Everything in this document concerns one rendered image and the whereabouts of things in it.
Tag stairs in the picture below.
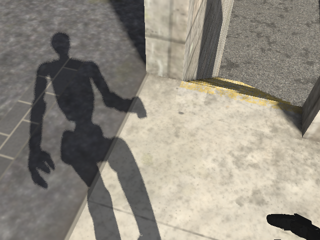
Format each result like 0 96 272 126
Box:
188 77 291 104

